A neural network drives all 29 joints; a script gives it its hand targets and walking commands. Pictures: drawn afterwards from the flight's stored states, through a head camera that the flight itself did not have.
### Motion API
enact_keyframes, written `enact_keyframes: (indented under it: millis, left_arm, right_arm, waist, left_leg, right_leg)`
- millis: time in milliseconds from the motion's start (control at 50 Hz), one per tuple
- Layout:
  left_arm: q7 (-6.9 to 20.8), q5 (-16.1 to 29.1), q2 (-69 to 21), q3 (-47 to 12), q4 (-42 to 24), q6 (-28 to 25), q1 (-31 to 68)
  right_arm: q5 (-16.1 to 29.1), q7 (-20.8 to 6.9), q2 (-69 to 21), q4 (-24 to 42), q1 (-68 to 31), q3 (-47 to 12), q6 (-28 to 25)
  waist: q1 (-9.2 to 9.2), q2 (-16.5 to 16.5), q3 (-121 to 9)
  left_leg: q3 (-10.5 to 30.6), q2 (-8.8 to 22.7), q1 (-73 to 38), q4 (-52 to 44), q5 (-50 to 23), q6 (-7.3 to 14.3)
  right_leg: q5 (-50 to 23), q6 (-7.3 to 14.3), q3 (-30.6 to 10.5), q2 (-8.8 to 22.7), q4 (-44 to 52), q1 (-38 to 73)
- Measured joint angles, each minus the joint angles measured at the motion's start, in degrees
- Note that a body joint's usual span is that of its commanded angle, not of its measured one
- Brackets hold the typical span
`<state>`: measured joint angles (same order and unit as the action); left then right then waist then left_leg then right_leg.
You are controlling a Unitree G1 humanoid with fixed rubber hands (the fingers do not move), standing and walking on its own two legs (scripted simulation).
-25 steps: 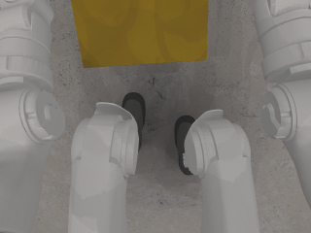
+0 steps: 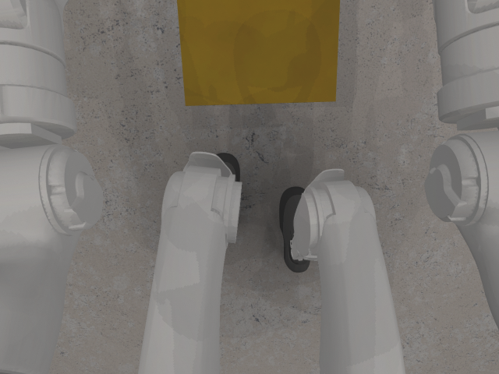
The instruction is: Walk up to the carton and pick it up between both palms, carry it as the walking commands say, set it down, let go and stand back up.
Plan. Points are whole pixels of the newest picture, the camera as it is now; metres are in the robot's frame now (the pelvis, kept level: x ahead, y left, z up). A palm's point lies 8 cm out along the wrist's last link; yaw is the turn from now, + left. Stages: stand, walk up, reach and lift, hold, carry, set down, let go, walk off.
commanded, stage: set down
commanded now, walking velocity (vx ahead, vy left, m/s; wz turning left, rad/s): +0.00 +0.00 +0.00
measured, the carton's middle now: (253, 37) +0.51 +0.07 -0.32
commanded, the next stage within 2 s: let go in 0.74 s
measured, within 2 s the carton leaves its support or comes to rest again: neither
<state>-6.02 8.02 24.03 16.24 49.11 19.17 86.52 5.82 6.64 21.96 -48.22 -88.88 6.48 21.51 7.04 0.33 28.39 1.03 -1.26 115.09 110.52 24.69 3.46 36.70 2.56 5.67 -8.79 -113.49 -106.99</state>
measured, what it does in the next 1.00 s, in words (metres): rises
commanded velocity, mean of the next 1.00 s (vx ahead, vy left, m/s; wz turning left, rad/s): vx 0.00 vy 0.00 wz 0.00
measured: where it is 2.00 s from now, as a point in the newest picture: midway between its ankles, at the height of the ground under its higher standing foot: (258, 228)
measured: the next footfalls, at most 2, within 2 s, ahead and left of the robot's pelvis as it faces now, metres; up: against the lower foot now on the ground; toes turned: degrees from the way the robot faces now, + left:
none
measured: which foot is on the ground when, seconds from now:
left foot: down 0.00-1.00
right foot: down 0.00-1.00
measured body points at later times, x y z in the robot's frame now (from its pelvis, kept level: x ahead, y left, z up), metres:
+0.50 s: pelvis +0.01 -0.01 +0.14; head +0.37 +0.06 +0.39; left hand +0.55 +0.30 +0.02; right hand +0.62 -0.08 +0.03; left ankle +0.15 +0.09 -0.41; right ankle +0.10 -0.10 -0.41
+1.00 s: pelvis +0.04 +0.01 +0.22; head +0.36 +0.09 +0.52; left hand +0.52 +0.29 +0.08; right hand +0.57 -0.10 +0.08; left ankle +0.15 +0.09 -0.41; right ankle +0.10 -0.10 -0.41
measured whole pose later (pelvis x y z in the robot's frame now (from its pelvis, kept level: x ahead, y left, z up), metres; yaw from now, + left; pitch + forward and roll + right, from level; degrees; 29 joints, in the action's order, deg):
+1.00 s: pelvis +0.04 +0.01 +0.22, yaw +4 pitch +27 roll -7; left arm -3.4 4.9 17.5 16.0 42.4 19.0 68.1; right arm 4.8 2.9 16.2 -43.5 -65.6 12.2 17.9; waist 2.6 -2.1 22.2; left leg 6.1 -3.4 75.6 62.6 14.0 2.7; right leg 22.2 1.2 3.7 -7.1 -60.9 -66.8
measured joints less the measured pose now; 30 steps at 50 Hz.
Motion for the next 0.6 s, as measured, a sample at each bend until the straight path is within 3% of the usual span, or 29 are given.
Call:
enact_keyframes:
  millis: [180,420,600]
  left_arm:
    - [-0.18,0.01,-0.69,-0.04,-7.42,3.70,-0.49]
    - [1.40,0.01,-0.70,-0.04,-8.03,4.62,-4.64]
    - [2.14,0.00,-0.52,-0.03,-8.61,4.35,-5.18]
  right_arm:
    - [-0.02,-0.45,0.59,1.50,2.03,0.12,2.63]
    - [-0.02,1.03,-0.56,5.26,4.09,0.10,4.38]
    - [-0.02,1.33,-1.47,5.61,5.90,1.22,2.76]
  waist:
    - [-1.66,-0.64,1.64]
    - [-1.08,-1.01,1.53]
    - [-2.24,-1.08,1.46]
  left_leg:
    - [1.49,-0.86,-7.72,-7.45,-0.56,-0.80]
    - [2.39,-1.10,-21.18,-21.75,-2.84,-1.89]
    - [3.77,-1.52,-29.36,-31.70,-6.14,-1.81]
  right_leg:
    - [-1.39,-0.07,0.00,0.25,8.20,7.68]
    - [-4.93,-0.07,-1.45,0.26,22.62,20.24]
    - [-8.84,-0.08,-1.50,0.60,33.93,28.94]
